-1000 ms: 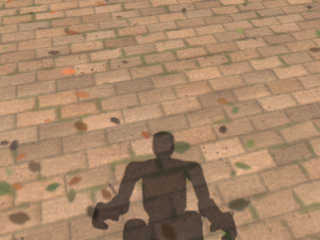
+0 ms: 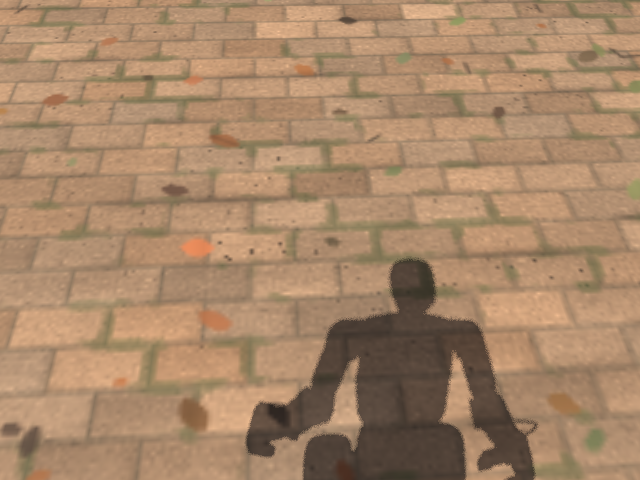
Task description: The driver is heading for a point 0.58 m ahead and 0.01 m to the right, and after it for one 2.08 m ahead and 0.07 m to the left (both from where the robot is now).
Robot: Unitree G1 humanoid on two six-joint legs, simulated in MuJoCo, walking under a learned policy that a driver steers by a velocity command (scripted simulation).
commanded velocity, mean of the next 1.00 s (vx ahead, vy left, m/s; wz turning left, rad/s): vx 0.24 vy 0.00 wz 0.22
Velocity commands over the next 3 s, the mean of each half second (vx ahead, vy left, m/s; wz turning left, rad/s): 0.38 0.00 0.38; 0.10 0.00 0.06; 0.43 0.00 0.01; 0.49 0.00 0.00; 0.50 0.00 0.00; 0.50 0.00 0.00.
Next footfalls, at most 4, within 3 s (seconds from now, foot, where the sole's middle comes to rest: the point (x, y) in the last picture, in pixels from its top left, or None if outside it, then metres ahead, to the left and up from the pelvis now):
0.36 right None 0.39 -0.11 -0.77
0.82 left None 0.26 0.07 -0.77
1.26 right None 0.45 -0.13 -0.77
1.74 left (284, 352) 0.75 0.09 -0.77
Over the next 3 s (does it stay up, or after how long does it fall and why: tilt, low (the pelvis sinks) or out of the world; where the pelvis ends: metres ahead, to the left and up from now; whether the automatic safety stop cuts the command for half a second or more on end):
stays up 1.27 0.14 0.00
